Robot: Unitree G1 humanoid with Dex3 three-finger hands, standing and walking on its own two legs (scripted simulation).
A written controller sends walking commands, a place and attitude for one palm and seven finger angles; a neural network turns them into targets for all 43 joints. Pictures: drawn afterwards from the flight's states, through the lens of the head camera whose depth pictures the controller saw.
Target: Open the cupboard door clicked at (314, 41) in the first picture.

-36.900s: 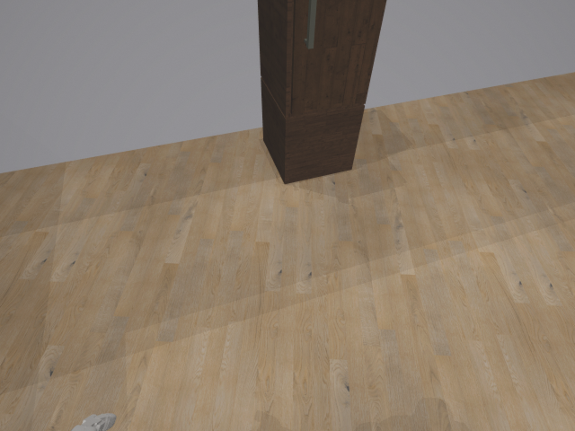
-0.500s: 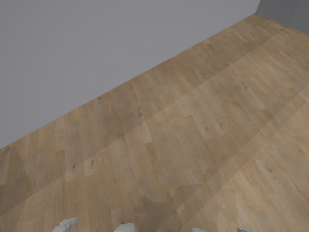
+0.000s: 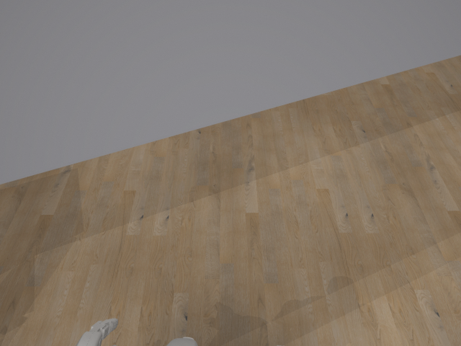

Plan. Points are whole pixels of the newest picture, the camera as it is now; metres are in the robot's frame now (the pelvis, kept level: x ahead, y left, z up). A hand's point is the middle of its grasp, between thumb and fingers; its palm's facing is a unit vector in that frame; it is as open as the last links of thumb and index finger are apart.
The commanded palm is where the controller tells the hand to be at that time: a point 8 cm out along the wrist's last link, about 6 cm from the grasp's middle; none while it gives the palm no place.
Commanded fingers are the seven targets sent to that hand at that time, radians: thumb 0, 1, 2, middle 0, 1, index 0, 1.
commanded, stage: turn to face it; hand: left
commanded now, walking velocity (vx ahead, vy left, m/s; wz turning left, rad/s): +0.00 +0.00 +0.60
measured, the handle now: out of the picture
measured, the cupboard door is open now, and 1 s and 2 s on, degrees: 50 50 50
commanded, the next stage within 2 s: take the last steps up to it in 1.98 s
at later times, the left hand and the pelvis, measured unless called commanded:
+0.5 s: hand out of the picture +0.02 +0.22 -0.15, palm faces +0.33 -0.91 -0.26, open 7.4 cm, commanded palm none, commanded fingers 0.00 0.90 0.90 -0.20 -0.30 -0.20 -0.30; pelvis +0.00 -0.01 +0.01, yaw +19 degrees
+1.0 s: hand out of the picture -0.03 +0.19 -0.16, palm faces +0.59 -0.77 -0.25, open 7.4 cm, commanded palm none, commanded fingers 0.00 0.90 0.90 -0.20 -0.30 -0.20 -0.30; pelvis +0.02 -0.03 +0.01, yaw +37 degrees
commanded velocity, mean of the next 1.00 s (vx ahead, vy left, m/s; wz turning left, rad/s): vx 0.00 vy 0.00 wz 0.60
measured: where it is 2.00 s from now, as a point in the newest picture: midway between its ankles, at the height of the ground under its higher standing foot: outside the picture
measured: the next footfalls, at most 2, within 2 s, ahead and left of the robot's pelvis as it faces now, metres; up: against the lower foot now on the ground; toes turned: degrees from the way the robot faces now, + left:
left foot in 0.28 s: +0.02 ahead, +0.13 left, +0.00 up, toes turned +16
right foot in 0.58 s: +0.11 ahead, -0.14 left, +0.00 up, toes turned +19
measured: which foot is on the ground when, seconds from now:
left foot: up 0.00-0.26, down 0.28-0.56, up 0.58-0.82, down 0.84-1.00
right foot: down 0.00-0.28, up 0.30-0.56, down 0.58-0.82, up 0.84-1.00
